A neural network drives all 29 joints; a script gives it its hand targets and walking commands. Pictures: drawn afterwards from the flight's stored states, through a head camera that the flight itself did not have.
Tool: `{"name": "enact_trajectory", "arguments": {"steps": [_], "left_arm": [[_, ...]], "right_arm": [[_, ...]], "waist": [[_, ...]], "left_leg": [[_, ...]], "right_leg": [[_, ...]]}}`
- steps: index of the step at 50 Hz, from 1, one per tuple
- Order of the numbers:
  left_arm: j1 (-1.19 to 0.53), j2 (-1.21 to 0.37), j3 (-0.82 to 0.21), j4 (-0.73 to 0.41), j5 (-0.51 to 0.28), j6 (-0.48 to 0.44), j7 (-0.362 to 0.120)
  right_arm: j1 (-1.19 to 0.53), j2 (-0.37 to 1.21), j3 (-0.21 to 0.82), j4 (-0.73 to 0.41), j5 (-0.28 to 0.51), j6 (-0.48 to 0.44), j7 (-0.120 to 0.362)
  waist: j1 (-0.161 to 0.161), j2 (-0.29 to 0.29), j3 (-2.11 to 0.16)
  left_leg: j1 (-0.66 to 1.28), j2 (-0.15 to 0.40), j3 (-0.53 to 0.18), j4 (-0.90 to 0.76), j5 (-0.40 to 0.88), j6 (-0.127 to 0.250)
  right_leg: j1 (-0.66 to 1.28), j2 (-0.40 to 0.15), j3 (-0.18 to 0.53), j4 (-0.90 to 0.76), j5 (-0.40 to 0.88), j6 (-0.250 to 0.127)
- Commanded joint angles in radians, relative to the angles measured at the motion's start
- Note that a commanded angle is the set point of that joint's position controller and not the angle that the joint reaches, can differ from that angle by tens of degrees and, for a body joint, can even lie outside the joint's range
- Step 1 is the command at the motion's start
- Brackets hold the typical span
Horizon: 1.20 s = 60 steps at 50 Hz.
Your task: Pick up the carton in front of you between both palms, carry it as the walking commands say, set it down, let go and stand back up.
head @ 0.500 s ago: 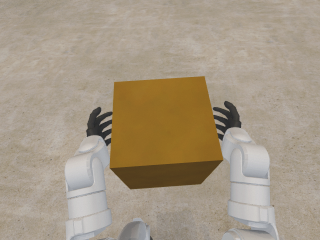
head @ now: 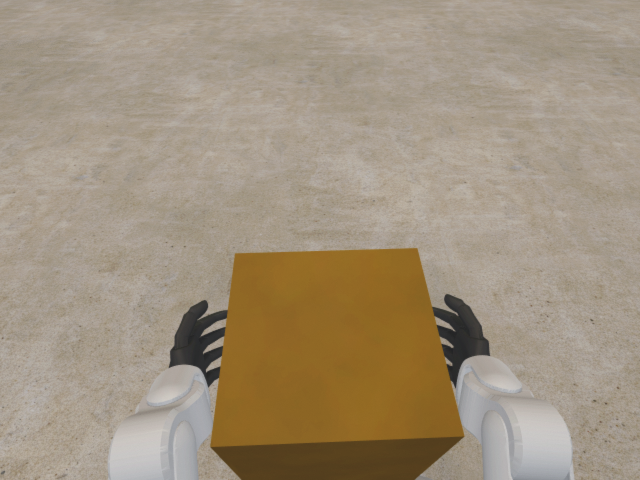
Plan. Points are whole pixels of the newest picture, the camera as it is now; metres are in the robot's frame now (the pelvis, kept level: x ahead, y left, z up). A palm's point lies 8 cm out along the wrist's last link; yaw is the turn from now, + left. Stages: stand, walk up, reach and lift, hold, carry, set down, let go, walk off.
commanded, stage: carry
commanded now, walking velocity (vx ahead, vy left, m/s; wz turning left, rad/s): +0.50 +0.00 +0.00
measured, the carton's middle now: (329, 376) +0.25 +0.00 +0.02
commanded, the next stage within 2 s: none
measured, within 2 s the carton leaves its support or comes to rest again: neither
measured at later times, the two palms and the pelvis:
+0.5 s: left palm (238, 183) +0.54 +0.13 +0.10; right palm (422, 174) +0.55 -0.17 +0.10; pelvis +0.32 -0.03 +0.01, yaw +3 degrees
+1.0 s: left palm (235, 115) +0.79 +0.16 +0.09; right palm (379, 111) +0.79 -0.14 +0.09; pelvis +0.57 +0.01 +0.00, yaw +3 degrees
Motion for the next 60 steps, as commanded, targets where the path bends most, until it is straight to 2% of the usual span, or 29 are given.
{"name": "enact_trajectory", "arguments": {"steps": [1,2,4,5,6,7,8,9,12,16,17,22,24,28,30,31,32,33,36,38,40,43,46,48,50,54,56,58,60], "left_arm": [[-0.403,-0.703,-0.572,-0.139,-0.179,-0.004,-0.048],[-0.400,-0.684,-0.560,-0.152,-0.201,0.007,-0.046],[-0.374,-0.630,-0.559,-0.139,-0.193,0.022,-0.034],[-0.343,-0.628,-0.548,-0.119,-0.188,0.023,-0.029],[-0.311,-0.599,-0.532,-0.116,-0.166,0.032,-0.026],[-0.305,-0.600,-0.532,-0.123,-0.171,0.028,-0.025],[-0.301,-0.647,-0.522,-0.072,-0.172,0.039,-0.031],[-0.321,-0.667,-0.536,-0.093,-0.172,0.028,-0.035],[-0.370,-0.748,-0.560,-0.109,-0.191,0.004,-0.063],[-0.444,-0.756,-0.601,-0.119,-0.219,-0.017,-0.082],[-0.410,-0.732,-0.613,-0.145,-0.229,-0.015,-0.075],[-0.347,-0.676,-0.566,-0.131,-0.200,0.009,-0.056],[-0.295,-0.619,-0.541,-0.126,-0.170,0.020,-0.040],[-0.315,-0.567,-0.503,-0.119,-0.123,0.036,-0.021],[-0.347,-0.616,-0.568,-0.153,-0.171,0.042,-0.021],[-0.363,-0.586,-0.566,-0.146,-0.168,0.043,-0.027],[-0.351,-0.590,-0.573,-0.187,-0.188,0.039,-0.029],[-0.347,-0.612,-0.579,-0.135,-0.183,0.050,-0.031],[-0.377,-0.756,-0.617,-0.152,-0.180,0.011,-0.056],[-0.408,-0.781,-0.620,-0.185,-0.184,-0.013,-0.073],[-0.299,-0.781,-0.603,-0.146,-0.167,-0.024,-0.070],[-0.338,-0.761,-0.632,-0.173,-0.169,-0.030,-0.062],[-0.331,-0.694,-0.585,-0.118,-0.144,0.005,-0.056],[-0.370,-0.653,-0.566,-0.173,-0.158,0.011,-0.046],[-0.278,-0.619,-0.548,-0.100,-0.144,0.039,-0.035],[-0.336,-0.601,-0.525,-0.103,-0.145,0.046,-0.030],[-0.380,-0.643,-0.537,-0.102,-0.169,0.042,-0.030],[-0.390,-0.689,-0.550,-0.114,-0.173,0.037,-0.042],[-0.413,-0.707,-0.578,-0.157,-0.212,0.026,-0.052]], "right_arm": [[-0.379,0.675,0.522,-0.149,0.155,-0.003,0.036],[-0.350,0.674,0.541,-0.149,0.179,0.006,0.031],[-0.345,0.648,0.531,-0.144,0.170,0.022,0.029],[-0.341,0.622,0.520,-0.140,0.165,0.025,0.018],[-0.327,0.592,0.530,-0.127,0.142,0.031,0.011],[-0.356,0.619,0.555,-0.164,0.177,0.037,0.015],[-0.368,0.633,0.549,-0.149,0.171,0.040,0.019],[-0.378,0.652,0.565,-0.141,0.179,0.037,0.026],[-0.381,0.751,0.561,-0.101,0.158,0.005,0.039],[-0.404,0.783,0.573,-0.116,0.151,-0.026,0.039],[-0.357,0.766,0.556,-0.097,0.154,-0.024,0.038],[-0.365,0.702,0.551,-0.157,0.156,-0.006,0.018],[-0.339,0.661,0.558,-0.157,0.157,0.022,0.014],[-0.332,0.591,0.518,-0.131,0.139,0.041,0.015],[-0.287,0.594,0.524,-0.135,0.165,0.033,0.021],[-0.261,0.598,0.504,-0.110,0.144,0.036,0.017],[-0.288,0.611,0.519,-0.146,0.159,0.024,0.020],[-0.305,0.652,0.512,-0.131,0.157,0.024,0.019],[-0.343,0.771,0.558,-0.164,0.196,-0.008,0.056],[-0.356,0.809,0.566,-0.175,0.193,-0.033,0.072],[-0.328,0.793,0.602,-0.193,0.221,-0.045,0.084],[-0.295,0.769,0.587,-0.162,0.188,-0.039,0.084],[-0.288,0.678,0.555,-0.115,0.145,-0.002,0.073],[-0.379,0.697,0.580,-0.182,0.192,0.012,0.063],[-0.295,0.614,0.539,-0.117,0.152,0.043,0.040],[-0.318,0.598,0.511,-0.111,0.127,0.044,0.013],[-0.333,0.674,0.521,-0.094,0.143,0.047,0.019],[-0.373,0.669,0.531,-0.125,0.161,0.028,0.027],[-0.346,0.692,0.532,-0.147,0.162,0.022,0.034]], "waist": [[0.002,0.146,-0.038],[-0.003,0.102,-0.016],[0.018,0.146,-0.127],[0.038,0.060,-0.208],[0.049,-0.108,-0.285],[0.040,-0.343,-0.297],[0.026,-0.217,-0.290],[0.037,-0.174,-0.225],[0.021,-0.079,-0.218],[0.014,-0.140,-0.164],[0.013,-0.077,-0.144],[0.012,-0.109,-0.076],[0.026,-0.195,-0.039],[0.033,-0.154,0.009],[0.004,-0.058,-0.140],[-0.016,0.021,-0.199],[-0.010,0.194,-0.270],[-0.003,0.222,-0.312],[-0.006,0.103,-0.291],[0.007,0.097,-0.291],[-0.001,0.086,-0.302],[0.000,0.182,-0.260],[-0.006,-0.007,-0.208],[0.003,-0.116,-0.167],[0.005,-0.021,-0.139],[0.010,-0.045,-0.188],[0.003,-0.059,-0.256],[0.010,0.043,-0.210],[0.011,-0.002,-0.250]], "left_leg": [[0.021,0.219,-0.054,-0.041,0.537,0.064],[0.002,0.260,-0.104,-0.010,0.604,0.066],[0.022,0.207,0.015,0.205,0.803,0.012],[-0.103,0.163,0.036,0.386,0.686,-0.027],[-0.340,0.117,0.022,0.659,0.470,-0.051],[-0.579,-0.014,-0.013,0.895,-0.109,-0.074],[-0.590,0.061,-0.132,0.971,-0.135,-0.038],[-0.656,0.055,-0.112,1.016,-0.129,-0.027],[-0.592,0.159,-0.156,0.867,0.034,-0.023],[-0.638,0.154,-0.092,0.658,0.117,-0.050],[-0.664,0.149,-0.077,0.584,0.126,-0.055],[-0.617,0.140,-0.001,0.350,0.278,-0.065],[-0.643,0.135,0.025,0.310,0.314,-0.073],[-0.515,0.077,0.125,0.214,0.300,-0.051],[-0.135,0.072,0.100,0.147,0.309,-0.059],[0.003,0.135,0.029,0.162,0.433,-0.057],[0.238,0.404,-0.382,0.110,0.580,0.131],[0.208,0.475,-0.492,0.050,0.791,0.156],[0.032,0.373,-0.215,0.056,0.834,0.086],[-0.035,0.312,-0.102,0.039,0.745,0.041],[-0.039,0.324,-0.111,0.036,0.617,0.067],[-0.132,0.279,-0.037,0.082,0.419,0.027],[-0.293,0.205,-0.006,0.152,0.234,-0.054],[-0.244,0.201,-0.034,0.177,0.293,-0.064],[-0.214,0.192,-0.030,0.191,0.343,-0.082],[-0.232,0.175,-0.026,0.255,0.517,-0.092],[-0.131,0.188,-0.028,0.252,0.528,-0.091],[-0.155,0.192,-0.029,0.247,0.675,-0.092],[-0.096,0.194,-0.024,0.264,0.752,-0.070]], "right_leg": [[0.071,0.049,-0.096,-0.042,0.059,-0.030],[0.103,0.060,-0.088,-0.073,0.047,-0.039],[0.333,0.109,-0.153,-0.178,-0.023,-0.038],[0.551,0.078,-0.111,-0.151,-0.061,-0.044],[0.774,-0.125,0.200,-0.230,-0.238,-0.121],[0.865,-0.347,0.580,-0.332,-0.165,-0.221],[0.756,-0.316,0.550,-0.359,-0.158,-0.217],[0.724,-0.314,0.534,-0.377,-0.098,-0.241],[0.572,-0.238,0.249,-0.400,-0.100,-0.133],[0.519,-0.211,0.192,-0.501,-0.274,-0.153],[0.564,-0.221,0.170,-0.497,-0.261,-0.170],[0.562,-0.182,0.009,-0.492,-0.098,-0.132],[0.623,-0.153,-0.011,-0.457,0.022,-0.124],[0.612,-0.140,-0.058,-0.330,0.210,-0.092],[0.503,-0.056,-0.146,-0.062,0.263,-0.014],[0.423,-0.029,-0.143,0.112,0.099,0.018],[0.085,0.079,-0.122,0.419,-0.161,0.051],[0.069,0.096,-0.027,0.583,-0.466,0.049],[0.114,-0.016,0.087,0.489,-0.400,0.011],[0.252,0.028,0.016,0.170,-0.410,0.033],[0.294,0.051,-0.001,0.052,-0.424,0.021],[0.387,0.020,-0.026,-0.198,-0.061,0.010],[0.512,-0.123,0.060,-0.190,0.232,-0.008],[0.465,-0.108,0.045,-0.160,0.312,-0.022],[0.414,-0.092,0.038,-0.169,0.298,-0.010],[0.503,-0.083,0.041,-0.098,0.669,-0.025],[0.483,-0.088,0.024,-0.086,0.566,-0.023],[0.450,-0.057,-0.023,-0.058,0.477,-0.014],[0.415,-0.039,-0.004,-0.039,0.403,-0.008]]}}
